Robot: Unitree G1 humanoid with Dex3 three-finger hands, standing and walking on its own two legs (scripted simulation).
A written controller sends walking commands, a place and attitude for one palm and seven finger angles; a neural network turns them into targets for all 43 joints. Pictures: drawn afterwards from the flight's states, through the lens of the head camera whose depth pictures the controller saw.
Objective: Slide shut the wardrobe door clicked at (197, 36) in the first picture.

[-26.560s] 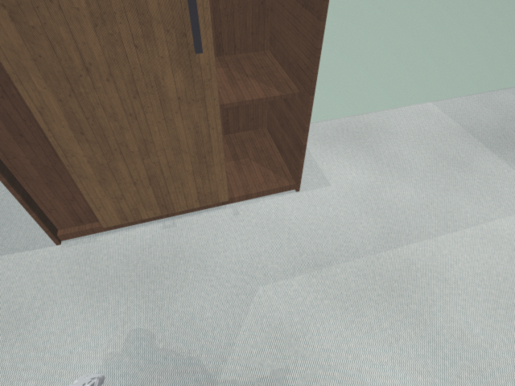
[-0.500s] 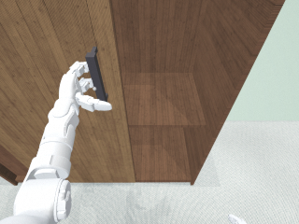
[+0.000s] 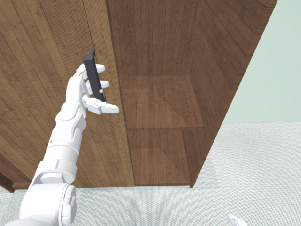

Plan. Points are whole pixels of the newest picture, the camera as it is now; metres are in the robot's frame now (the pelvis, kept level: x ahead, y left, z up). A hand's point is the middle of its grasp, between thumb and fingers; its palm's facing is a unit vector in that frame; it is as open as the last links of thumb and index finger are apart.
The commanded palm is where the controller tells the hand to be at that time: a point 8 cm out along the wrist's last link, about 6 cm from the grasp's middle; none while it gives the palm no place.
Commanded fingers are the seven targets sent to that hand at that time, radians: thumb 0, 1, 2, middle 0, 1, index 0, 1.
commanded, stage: slide the fingers in behind the handle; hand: left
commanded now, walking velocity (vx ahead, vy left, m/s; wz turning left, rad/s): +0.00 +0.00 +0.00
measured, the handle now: (97, 82) +0.47 +0.17 +0.15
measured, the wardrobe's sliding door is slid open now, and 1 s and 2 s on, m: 0.37 0.37 0.37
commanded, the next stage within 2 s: grip the handle and tug to test in 0.34 s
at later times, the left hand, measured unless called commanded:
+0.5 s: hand (103, 91) +0.42 +0.14 +0.16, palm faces +0.08 -1.00 +0.00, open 14.0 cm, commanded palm +0.39 +0.19 +0.15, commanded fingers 0.00 -0.31 0.38 -0.32 -1.23 -0.32 -1.23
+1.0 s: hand (103, 90) +0.43 +0.15 +0.15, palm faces +0.06 -1.00 +0.01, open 7.4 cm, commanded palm +0.40 +0.20 +0.15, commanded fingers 0.00 0.85 0.88 -0.44 -1.39 -0.44 -1.39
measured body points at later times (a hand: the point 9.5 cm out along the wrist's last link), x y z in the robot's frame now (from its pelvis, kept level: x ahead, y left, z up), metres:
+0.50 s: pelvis +0.00 +0.00 +0.00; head +0.00 -0.01 +0.45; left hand +0.41 +0.20 +0.16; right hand +0.12 -0.25 -0.11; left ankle +0.01 +0.12 -0.74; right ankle +0.01 -0.11 -0.74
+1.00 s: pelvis +0.01 +0.00 +0.00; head +0.01 -0.01 +0.45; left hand +0.42 +0.20 +0.16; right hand +0.12 -0.25 -0.11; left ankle +0.01 +0.12 -0.74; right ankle +0.01 -0.11 -0.74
